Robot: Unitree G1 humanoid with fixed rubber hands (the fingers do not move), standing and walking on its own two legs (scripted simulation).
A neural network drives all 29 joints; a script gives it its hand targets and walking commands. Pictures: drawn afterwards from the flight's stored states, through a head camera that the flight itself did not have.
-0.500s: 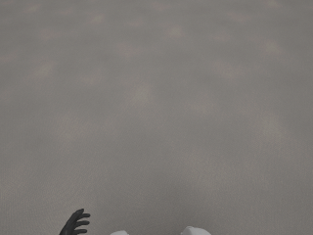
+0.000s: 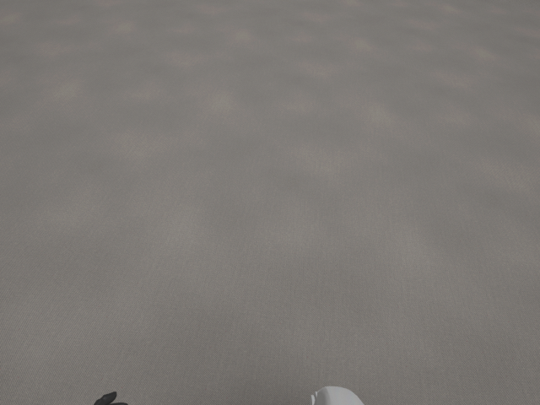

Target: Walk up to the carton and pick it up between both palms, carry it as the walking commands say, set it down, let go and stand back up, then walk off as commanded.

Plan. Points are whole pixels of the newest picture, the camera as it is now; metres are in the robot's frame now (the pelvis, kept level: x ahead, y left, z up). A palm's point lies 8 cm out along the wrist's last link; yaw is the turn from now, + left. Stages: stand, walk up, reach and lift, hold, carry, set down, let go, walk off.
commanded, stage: walk off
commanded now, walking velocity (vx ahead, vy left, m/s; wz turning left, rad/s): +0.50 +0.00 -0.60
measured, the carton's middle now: out of the picture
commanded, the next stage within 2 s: stand in 1.04 s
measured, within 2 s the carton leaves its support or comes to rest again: neither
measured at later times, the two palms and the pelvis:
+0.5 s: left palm (197, 303) +0.31 +0.15 -0.11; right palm (493, 338) +0.26 -0.39 -0.13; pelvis +0.20 -0.11 +0.00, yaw -16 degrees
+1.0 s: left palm (247, 197) +0.60 +0.07 -0.14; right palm (481, 244) +0.46 -0.45 -0.11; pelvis +0.47 -0.17 -0.01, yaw -35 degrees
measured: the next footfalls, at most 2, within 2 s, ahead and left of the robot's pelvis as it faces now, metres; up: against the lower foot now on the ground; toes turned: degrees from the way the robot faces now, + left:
right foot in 0.26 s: +0.23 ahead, -0.16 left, +0.00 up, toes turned -17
left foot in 0.86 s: +0.57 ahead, -0.09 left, +0.00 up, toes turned -24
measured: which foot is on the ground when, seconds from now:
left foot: down 0.00-0.28, up 0.30-0.84, down 0.86-1.00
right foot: up 0.00-0.24, down 0.26-0.86, up 0.88-1.00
